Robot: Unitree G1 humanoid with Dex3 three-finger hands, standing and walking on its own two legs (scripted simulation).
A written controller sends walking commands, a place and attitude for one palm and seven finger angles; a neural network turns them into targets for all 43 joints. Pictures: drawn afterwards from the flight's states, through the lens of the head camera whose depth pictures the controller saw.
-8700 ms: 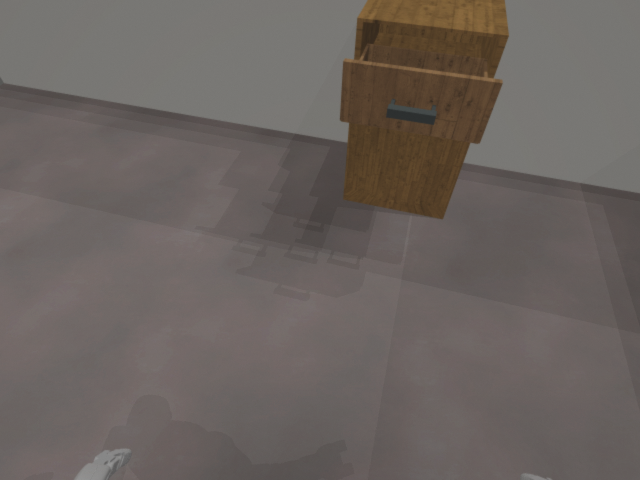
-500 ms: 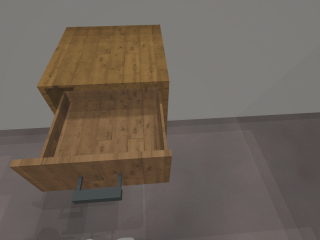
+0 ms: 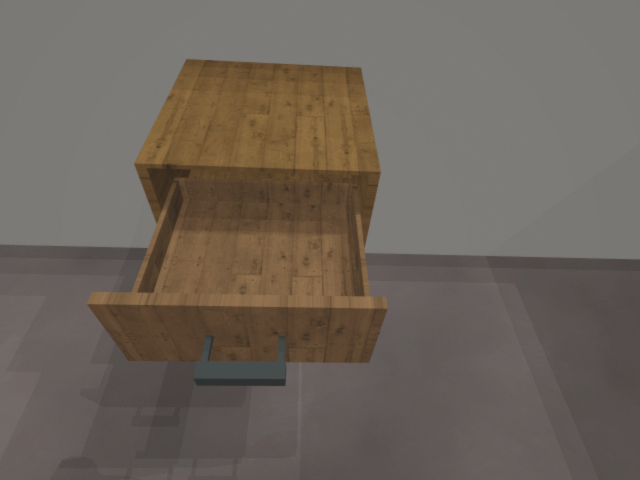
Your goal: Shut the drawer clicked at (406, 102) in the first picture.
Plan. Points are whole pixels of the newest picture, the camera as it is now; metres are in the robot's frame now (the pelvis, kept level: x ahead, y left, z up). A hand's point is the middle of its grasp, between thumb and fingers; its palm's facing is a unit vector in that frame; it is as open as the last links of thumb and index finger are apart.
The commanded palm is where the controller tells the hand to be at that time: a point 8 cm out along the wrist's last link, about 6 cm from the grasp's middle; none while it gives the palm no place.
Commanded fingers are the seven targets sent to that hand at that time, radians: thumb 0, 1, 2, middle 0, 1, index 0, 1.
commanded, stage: come to a stop and stand still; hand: left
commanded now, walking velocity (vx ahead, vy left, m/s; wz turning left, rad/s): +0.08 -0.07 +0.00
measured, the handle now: (243, 358) +0.30 +0.14 -0.08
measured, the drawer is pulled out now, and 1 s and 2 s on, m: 0.30 0.30 0.30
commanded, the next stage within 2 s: look again from close up in 0.62 s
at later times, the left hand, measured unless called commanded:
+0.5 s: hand out of the picture -0.05 +0.09 -0.17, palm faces +0.05 -0.99 -0.14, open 7.4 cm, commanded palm none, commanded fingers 0.00 0.90 0.90 -0.20 -0.30 -0.20 -0.30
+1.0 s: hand out of the picture -0.01 +0.16 -0.19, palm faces +0.02 -0.98 -0.19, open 7.4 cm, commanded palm none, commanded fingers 0.00 0.90 0.90 -0.20 -0.30 -0.20 -0.30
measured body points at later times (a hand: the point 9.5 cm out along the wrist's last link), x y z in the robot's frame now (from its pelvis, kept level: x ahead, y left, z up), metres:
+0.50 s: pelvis -0.02 -0.05 +0.00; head -0.02 -0.06 +0.45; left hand -0.05 +0.14 -0.16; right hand -0.08 -0.24 -0.17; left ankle +0.00 +0.11 -0.74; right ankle -0.07 -0.12 -0.74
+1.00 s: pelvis -0.01 -0.01 -0.01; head -0.01 +0.00 +0.44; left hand -0.01 +0.21 -0.17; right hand +0.01 -0.24 -0.16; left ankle -0.02 +0.08 -0.74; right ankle -0.07 -0.12 -0.74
